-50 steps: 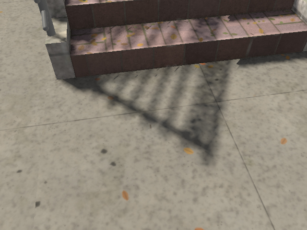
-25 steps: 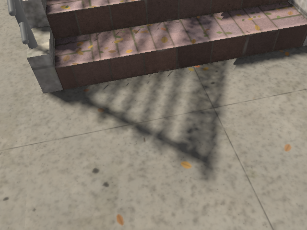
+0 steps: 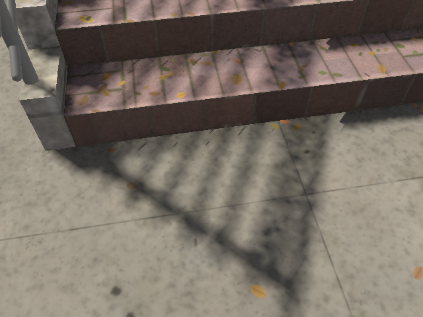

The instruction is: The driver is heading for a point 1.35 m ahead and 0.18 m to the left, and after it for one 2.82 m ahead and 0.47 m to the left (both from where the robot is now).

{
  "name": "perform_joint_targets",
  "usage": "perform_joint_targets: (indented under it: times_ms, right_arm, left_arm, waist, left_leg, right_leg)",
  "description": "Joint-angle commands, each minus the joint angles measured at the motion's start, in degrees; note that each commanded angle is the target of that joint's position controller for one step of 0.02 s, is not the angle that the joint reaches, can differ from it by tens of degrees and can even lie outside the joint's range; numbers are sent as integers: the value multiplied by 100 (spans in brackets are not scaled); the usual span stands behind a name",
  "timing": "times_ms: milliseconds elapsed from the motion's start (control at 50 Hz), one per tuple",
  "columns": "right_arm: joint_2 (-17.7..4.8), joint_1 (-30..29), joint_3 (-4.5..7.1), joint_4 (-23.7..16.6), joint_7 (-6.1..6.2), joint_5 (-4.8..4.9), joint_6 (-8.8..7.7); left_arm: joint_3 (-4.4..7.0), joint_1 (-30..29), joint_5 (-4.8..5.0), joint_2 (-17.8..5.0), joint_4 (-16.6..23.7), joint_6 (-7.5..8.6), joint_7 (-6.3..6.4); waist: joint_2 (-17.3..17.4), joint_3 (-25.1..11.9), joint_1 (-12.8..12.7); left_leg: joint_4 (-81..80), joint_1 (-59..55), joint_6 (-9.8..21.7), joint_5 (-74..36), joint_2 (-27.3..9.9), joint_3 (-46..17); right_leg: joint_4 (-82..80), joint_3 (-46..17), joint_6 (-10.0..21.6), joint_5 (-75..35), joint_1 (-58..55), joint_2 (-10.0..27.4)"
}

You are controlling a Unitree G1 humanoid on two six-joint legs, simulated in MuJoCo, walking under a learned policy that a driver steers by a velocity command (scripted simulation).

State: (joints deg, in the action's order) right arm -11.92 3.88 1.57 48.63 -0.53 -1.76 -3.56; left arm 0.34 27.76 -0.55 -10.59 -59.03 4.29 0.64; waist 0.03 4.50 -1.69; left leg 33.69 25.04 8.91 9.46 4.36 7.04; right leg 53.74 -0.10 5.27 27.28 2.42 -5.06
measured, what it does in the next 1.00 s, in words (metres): walks ahead: right foot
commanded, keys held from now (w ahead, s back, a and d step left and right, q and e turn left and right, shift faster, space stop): w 1.00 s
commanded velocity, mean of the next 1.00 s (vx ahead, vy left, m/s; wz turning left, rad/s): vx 0.50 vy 0.00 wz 0.00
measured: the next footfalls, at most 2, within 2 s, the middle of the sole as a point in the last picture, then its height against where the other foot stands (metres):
right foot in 0.52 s outside the picture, level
left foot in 1.06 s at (208, 228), level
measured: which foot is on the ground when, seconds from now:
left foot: down 0.00-0.52, up 0.54-1.00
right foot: up 0.00-0.50, down 0.52-1.00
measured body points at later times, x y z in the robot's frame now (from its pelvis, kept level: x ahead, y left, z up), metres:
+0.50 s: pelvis +0.28 -0.03 +0.01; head +0.31 -0.03 +0.46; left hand +0.49 +0.18 -0.09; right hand +0.17 -0.26 -0.13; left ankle +0.10 +0.05 -0.71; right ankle +0.41 -0.11 -0.71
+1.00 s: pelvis +0.54 -0.03 +0.02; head +0.57 -0.03 +0.47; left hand +0.44 +0.19 -0.12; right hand +0.74 -0.24 -0.09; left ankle +0.69 +0.08 -0.69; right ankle +0.41 -0.11 -0.71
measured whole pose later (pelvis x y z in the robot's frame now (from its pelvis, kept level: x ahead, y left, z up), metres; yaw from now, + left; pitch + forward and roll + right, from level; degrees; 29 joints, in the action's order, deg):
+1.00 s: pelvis +0.54 -0.03 +0.02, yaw +1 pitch +1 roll -2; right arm -10.8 -0.1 1.0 50.5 -1.7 -1.1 -2.7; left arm 1.4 27.8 -1.3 -9.9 -62.1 5.8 0.4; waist 1.4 2.8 -4.1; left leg 34.1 31.4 3.8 3.7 -3.0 4.0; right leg 10.2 4.2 3.8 17.4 -6.5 -4.7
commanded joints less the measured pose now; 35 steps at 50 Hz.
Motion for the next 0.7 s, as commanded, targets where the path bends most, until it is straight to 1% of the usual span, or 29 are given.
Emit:
perform_joint_targets:
  times_ms: [20,40,60,80,100,120,140,160,180,220,260,300,360,400,420,440,460,480,500,520,540,560,580,600,620,640,660,700]
  right_arm:
    - [-816,1264,285,251,-8,176,22]
    - [-548,1056,218,267,-36,140,-31]
    - [-401,1095,162,348,-26,109,-95]
    - [-289,1193,114,465,-1,112,-144]
    - [-292,1346,103,566,8,114,-203]
    - [-364,1499,112,656,9,126,-254]
    - [-457,1610,126,724,7,135,-281]
    - [-529,1709,134,771,4,137,-289]
    - [-555,1821,130,811,0,140,-287]
    - [-541,2065,104,880,-4,155,-272]
    - [-523,2298,77,948,4,160,-266]
    - [-523,2546,56,1027,32,148,-263]
    - [-534,2845,32,1140,85,94,-238]
    - [-584,2935,36,1208,125,43,-215]
    - [-623,2909,46,1230,145,26,-208]
    - [-656,2808,53,1235,163,18,-203]
    - [-703,2677,63,1228,177,18,-202]
    - [-758,2595,76,1235,178,23,-194]
    - [-767,2469,72,1214,163,63,-183]
    - [-623,2384,16,1027,145,125,-210]
    - [16,3122,-94,963,83,342,-200]
    - [-669,2753,89,1030,109,172,-188]
    - [-656,2184,117,807,88,144,-212]
    - [-563,1887,107,737,72,131,-233]
    - [-484,1806,122,736,51,73,-176]
    - [-350,1912,100,753,10,-3,-89]
    - [-227,1972,90,777,-30,-25,-20]
    - [-176,1813,99,703,-85,-45,58]
  left_arm:
    - [194,-275,-67,-846,614,84,-60]
    - [211,-520,-87,-818,652,95,-85]
    - [209,-507,-115,-720,620,39,-104]
    - [173,-363,-154,-544,588,-41,-145]
    - [152,-335,-159,-404,566,-96,-175]
    - [146,-404,-163,-349,594,-131,-195]
    - [151,-591,-163,-357,662,-161,-210]
    - [158,-875,-163,-395,760,-182,-221]
    - [163,-1188,-157,-433,864,-195,-227]
    - [164,-1753,-125,-466,1034,-201,-234]
    - [137,-2196,-87,-417,1156,-191,-245]
    - [107,-2581,-65,-371,1254,-186,-251]
    - [90,-3072,-62,-386,1391,-172,-241]
    - [96,-3292,-62,-423,1489,-138,-236]
    - [107,-3306,-61,-453,1520,-115,-231]
    - [123,-3185,-61,-484,1505,-87,-220]
    - [157,-2863,-65,-537,1413,-58,-190]
    - [217,-2234,-71,-633,1205,-22,-145]
    - [304,-1227,-115,-778,863,36,-87]
    - [439,-181,-266,-1207,634,80,-13]
    - [576,140,-330,-1729,579,50,-28]
    - [537,-164,-71,-1356,568,-27,-96]
    - [453,-833,-9,-1092,640,-17,-116]
    - [384,-1168,-28,-778,666,33,-141]
    - [330,-1237,-38,-602,609,77,-131]
    - [267,-1222,-34,-413,510,108,-109]
    - [249,-1078,-35,-385,419,152,-99]
    - [271,-774,3,-542,253,224,-88]
  waist:
    - [229,-512,470]
    - [-46,-135,323]
    - [-105,-10,148]
    - [-19,-31,-11]
    - [28,-34,-60]
    - [55,-15,-85]
    - [110,36,-87]
    - [150,106,-54]
    - [159,176,8]
    - [174,230,159]
    - [227,200,302]
    - [299,180,443]
    - [353,197,609]
    - [382,221,630]
    - [397,223,578]
    - [414,181,459]
    - [458,31,276]
    - [482,-282,13]
    - [353,-787,-422]
    - [-8,-1483,-788]
    - [-1336,-2246,-472]
    - [-436,-1964,-475]
    - [-369,-1005,-203]
    - [-136,-590,-65]
    - [-136,-361,109]
    - [-232,-304,278]
    - [-265,-319,338]
    - [-278,-249,414]
  left_leg:
    - [-2205,-2744,1155,1957,-2369,-3830]
    - [-2424,-2052,963,1367,-2135,-3328]
    - [-2491,-1616,779,669,-1908,-2826]
    - [-2593,-1296,644,312,-1732,-2429]
    - [-2645,-1176,601,-63,-1644,-2171]
    - [-2688,-1137,587,-366,-1576,-1958]
    - [-2764,-1132,567,-485,-1517,-1769]
    - [-2846,-1169,533,-544,-1464,-1631]
    - [-2896,-1257,482,-677,-1409,-1525]
    - [-2882,-1513,338,-1155,-1298,-1332]
    - [-2800,-1737,171,-1603,-1216,-1163]
    - [-2716,-2050,83,-1891,-1214,-1089]
    - [-2504,-2710,125,-2363,-1345,-1093]
    - [-2299,-3150,215,-2730,-1517,-1129]
    - [-2167,-3306,238,-3003,-1604,-1134]
    - [-1960,-3360,212,-3493,-1644,-1081]
    - [-1593,-3325,142,-4276,-1640,-1001]
    - [-924,-3271,73,-4900,-1589,-939]
    - [142,-2838,-35,-4690,-1402,-756]
    - [1706,-1601,-126,-2900,-1169,-605]
    - [3978,558,-409,1579,-70,-260]
    - [4431,1113,-309,1831,-199,-999]
    - [4241,1312,-286,1249,-499,-1028]
    - [3920,1120,-301,882,-682,-1005]
    - [3627,865,-339,750,-814,-992]
    - [3386,564,-410,676,-888,-962]
    - [3264,414,-459,635,-879,-905]
    - [3038,549,-536,478,-908,-774]
  right_leg:
    - [2481,-381,145,-776,3420,524]
    - [2133,-357,147,-1001,3181,681]
    - [1867,-370,98,-1079,2882,820]
    - [1613,-342,14,-1118,2561,905]
    - [1445,-272,-48,-1153,2454,936]
    - [1288,-194,-100,-1229,2513,977]
    - [1100,-122,-152,-1402,2684,1041]
    - [884,-49,-201,-1638,2918,1107]
    - [628,19,-248,-1893,3157,1161]
    - [28,150,-327,-2368,3466,1183]
    - [-586,274,-374,-2749,3459,1107]
    - [-1077,373,-377,-2985,3439,1005]
    - [-1593,459,-321,-2881,3533,853]
    - [-1834,462,-228,-2568,3577,775]
    - [-1953,458,-153,-2350,3501,733]
    - [-2109,485,-55,-2106,3231,645]
    - [-2257,546,53,-1852,2700,480]
    - [-2441,596,178,-1737,1942,288]
    - [-2784,569,350,-2025,675,261]
    - [-2782,-562,662,-1596,-912,1335]
    - [-3205,-3418,1600,-1493,-2511,3073]
    - [-3678,-3792,1534,-1132,-2058,2816]
    - [-3858,-2773,1310,-1257,-1164,2592]
    - [-4083,-2180,1127,-1861,-431,2338]
    - [-4201,-1700,914,-2275,58,2074]
    - [-4316,-1327,761,-2538,419,1863]
    - [-4372,-1134,723,-2796,543,1788]
    - [-4481,-854,735,-3211,611,1696]
Velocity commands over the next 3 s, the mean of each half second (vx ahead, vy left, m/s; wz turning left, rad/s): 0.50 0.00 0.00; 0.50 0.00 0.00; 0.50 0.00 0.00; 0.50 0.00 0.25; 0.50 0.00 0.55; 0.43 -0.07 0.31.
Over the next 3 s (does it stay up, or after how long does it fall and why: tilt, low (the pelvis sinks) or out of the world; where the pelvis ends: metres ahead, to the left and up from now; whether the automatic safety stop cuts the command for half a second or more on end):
stays up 1.55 0.20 0.35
